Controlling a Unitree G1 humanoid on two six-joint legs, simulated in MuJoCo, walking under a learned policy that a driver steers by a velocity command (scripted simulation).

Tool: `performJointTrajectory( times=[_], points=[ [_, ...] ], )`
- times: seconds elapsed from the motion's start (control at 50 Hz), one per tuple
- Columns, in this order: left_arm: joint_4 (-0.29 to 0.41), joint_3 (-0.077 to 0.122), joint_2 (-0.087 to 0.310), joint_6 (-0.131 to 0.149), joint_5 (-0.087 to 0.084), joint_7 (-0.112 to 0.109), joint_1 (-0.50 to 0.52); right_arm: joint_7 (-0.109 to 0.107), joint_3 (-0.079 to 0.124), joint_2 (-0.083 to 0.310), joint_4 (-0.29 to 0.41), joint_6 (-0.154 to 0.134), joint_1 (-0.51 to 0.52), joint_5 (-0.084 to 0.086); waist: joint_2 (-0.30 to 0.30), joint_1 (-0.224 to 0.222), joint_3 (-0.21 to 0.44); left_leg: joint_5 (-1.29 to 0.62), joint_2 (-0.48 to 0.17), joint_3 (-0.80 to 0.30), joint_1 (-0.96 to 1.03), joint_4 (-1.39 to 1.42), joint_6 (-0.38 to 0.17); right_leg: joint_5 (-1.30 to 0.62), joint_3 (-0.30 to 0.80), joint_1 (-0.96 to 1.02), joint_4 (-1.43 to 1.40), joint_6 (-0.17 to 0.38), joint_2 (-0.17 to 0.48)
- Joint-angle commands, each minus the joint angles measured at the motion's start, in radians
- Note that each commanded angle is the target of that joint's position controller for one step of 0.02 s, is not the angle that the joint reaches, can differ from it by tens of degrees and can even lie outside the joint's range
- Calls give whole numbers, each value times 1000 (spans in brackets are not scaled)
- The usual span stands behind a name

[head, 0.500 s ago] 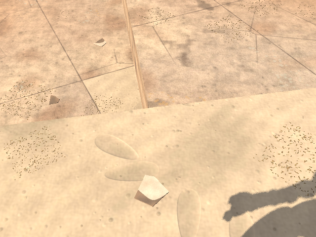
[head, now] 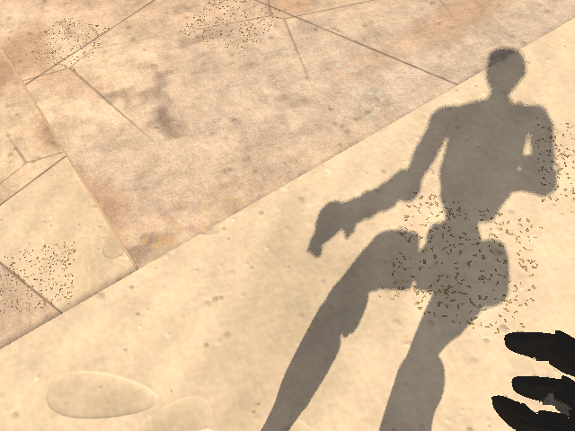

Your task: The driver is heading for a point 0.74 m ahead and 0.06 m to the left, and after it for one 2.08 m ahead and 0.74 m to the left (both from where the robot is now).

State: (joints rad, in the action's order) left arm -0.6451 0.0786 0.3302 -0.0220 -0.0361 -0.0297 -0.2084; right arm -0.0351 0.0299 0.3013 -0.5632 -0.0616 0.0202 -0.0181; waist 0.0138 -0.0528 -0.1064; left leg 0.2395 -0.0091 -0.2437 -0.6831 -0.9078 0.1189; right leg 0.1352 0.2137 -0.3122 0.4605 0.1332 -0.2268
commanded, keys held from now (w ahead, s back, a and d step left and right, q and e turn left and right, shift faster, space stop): e+shift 0.08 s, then shift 0.34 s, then w+shift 0.58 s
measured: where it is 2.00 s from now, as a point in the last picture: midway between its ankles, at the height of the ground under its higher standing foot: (337, 249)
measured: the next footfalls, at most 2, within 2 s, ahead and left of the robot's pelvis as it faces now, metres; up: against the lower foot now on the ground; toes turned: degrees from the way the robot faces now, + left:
left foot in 0.16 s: +0.25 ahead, +0.14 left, +0.00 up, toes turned -20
right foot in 0.54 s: +0.09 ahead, -0.04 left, +0.00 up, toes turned -12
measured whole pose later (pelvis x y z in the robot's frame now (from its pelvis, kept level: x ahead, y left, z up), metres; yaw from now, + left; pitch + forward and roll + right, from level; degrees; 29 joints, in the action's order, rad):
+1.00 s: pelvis +0.33 +0.05 -0.02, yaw -16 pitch +3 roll +1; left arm -0.91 0.04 0.28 0.07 0.02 0.00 -0.53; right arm 0.04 0.04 0.29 -0.63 -0.03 -0.05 -0.05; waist -0.01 -0.09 0.01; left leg 0.18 0.00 0.09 -0.50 -0.62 -0.07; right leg 0.48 0.04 0.09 0.49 0.02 0.06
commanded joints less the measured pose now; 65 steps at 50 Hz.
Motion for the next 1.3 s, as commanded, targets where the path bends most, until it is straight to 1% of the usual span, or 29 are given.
performJointTrajectory(
  times=[0.02,0.14,0.18,0.2,0.22,0.26,0.36,0.42,0.46,0.52,0.54,0.56,0.58,0.6,0.64,0.66,0.74,0.88,0.92,0.96,0.98,1.0,1.02,1.04,1.06,1.12,1.22,1.26,1.3],
  points=[
    [85,49,156,-20,-8,-33,35,3,27,72,40,5,-44,9,-87,42,260,-134,105,103,196,150,2,-424,206,53,-10,11,170],
    [119,27,86,-20,16,-29,66,20,57,112,2,-27,-77,13,-175,58,237,-254,57,60,366,478,-64,-168,330,125,149,-15,196],
    [99,-9,-16,-20,34,-16,-90,14,52,133,29,-16,-65,-13,125,-19,291,-739,-247,-187,699,478,-236,557,141,-116,513,-99,27],
    [107,13,91,-15,12,-8,-159,16,64,163,6,-3,-147,-30,292,-31,333,-688,-435,-483,720,539,-422,623,58,-237,674,-156,22],
    [71,36,181,-18,18,-11,-123,17,63,128,20,3,-122,-10,179,1,289,-483,-381,-479,655,541,-427,524,36,-254,789,-201,92],
    [52,36,169,-47,22,-19,-27,15,38,68,27,27,-110,5,38,36,217,-230,-235,-247,536,543,-325,392,-8,-237,858,-227,112],
    [61,-10,45,-29,25,-10,-9,12,37,75,-6,58,-108,1,139,45,181,-95,-110,-54,461,612,-295,333,-144,-131,579,-229,156],
    [53,-20,35,-17,29,-3,18,14,48,98,-28,65,-147,11,182,77,196,-65,-144,-77,495,612,-324,339,-160,-49,361,-207,201],
    [25,-19,47,-13,26,7,-46,17,56,133,-49,70,-203,27,207,72,243,261,-155,-102,451,661,-313,321,-216,69,240,-179,179],
    [-57,-17,54,10,41,23,-201,14,61,145,-45,72,-175,46,196,-22,140,505,-102,-50,178,692,-216,245,-296,330,3,-71,152],
    [-94,-16,64,26,48,20,-292,14,48,89,-22,63,-122,44,72,-68,102,443,-44,29,-4,485,-153,320,-146,463,-106,-18,257],
    [-96,4,142,42,47,18,-301,22,21,-13,24,34,-72,54,-236,-68,92,277,72,250,-200,99,-96,656,283,468,-248,87,541],
    [-61,10,169,69,60,20,-217,25,46,70,50,2,-25,72,-171,-52,-23,177,3,142,-307,-15,-117,776,496,322,-358,171,627],
    [-42,0,136,93,58,12,-133,30,54,90,40,-15,-60,79,-157,7,-66,61,-27,114,-330,-66,-130,684,438,306,-364,147,607],
    [-39,-17,79,113,35,15,-119,39,59,91,0,-25,-128,40,-145,27,-2,-58,-53,142,-302,-83,-117,502,276,362,-335,81,528],
    [-72,-6,112,99,65,33,-161,75,56,85,-33,25,-144,-68,-126,26,33,-81,-36,225,-176,-87,-106,481,153,272,-382,52,426],
    [-110,-9,68,98,55,48,-248,105,53,61,-25,70,-85,-22,-154,-5,-3,-154,-50,266,-142,-56,-82,363,60,237,-416,54,399],
    [-170,2,108,108,62,31,-325,117,37,61,28,51,93,-16,-146,-64,-59,-125,-54,317,-41,257,-141,170,-11,357,-437,52,475],
    [-193,3,122,105,64,28,-311,107,36,66,30,47,55,-19,-163,-27,-48,-11,-16,353,87,316,-187,-119,-62,362,-365,41,485],
    [-216,7,151,104,62,27,-286,73,56,98,-46,37,-220,-20,-142,122,105,36,78,390,488,346,-234,-722,-162,284,-15,18,454],
    [-203,4,147,107,61,25,-255,52,78,155,-118,24,-466,-30,-75,239,253,89,11,301,845,329,-259,-627,-204,63,300,0,399],
    [-136,-33,5,119,37,35,-278,38,112,311,-141,17,-611,-51,263,254,426,635,-308,-200,1132,478,-324,-43,-232,-286,729,-43,246],
    [-128,-24,33,135,49,40,-205,47,97,279,-145,9,-603,-31,258,248,435,796,-370,-595,1062,702,-326,329,-54,-417,879,-9,145],
    [-106,-12,60,133,50,44,-103,45,81,214,-160,15,-474,-35,141,179,213,640,-343,-442,927,669,-304,227,-63,-527,939,4,218],
    [-110,-18,58,137,53,53,-94,49,70,160,-156,11,-428,-29,45,144,153,486,-314,-293,803,664,-310,139,-99,-496,892,4,278],
    [-128,-35,-1,100,87,75,-123,53,38,74,-174,-9,-353,-12,88,35,72,328,-203,-76,541,754,-298,94,-141,-373,777,-44,348],
    [-27,-53,-9,80,77,89,134,60,33,63,-237,-48,-433,8,35,42,-80,29,-142,119,483,895,-325,-87,-218,-516,542,-88,376],
    [2,-72,-50,98,78,100,205,54,24,43,-256,-57,-446,19,-3,43,-96,-369,-90,204,402,874,-306,-234,-273,-318,278,-90,330],
    [0,-80,-70,111,72,103,230,46,31,91,-286,-60,-494,31,-4,58,-60,-630,-113,198,437,860,-296,-360,-297,-144,156,-85,266]
  ],
)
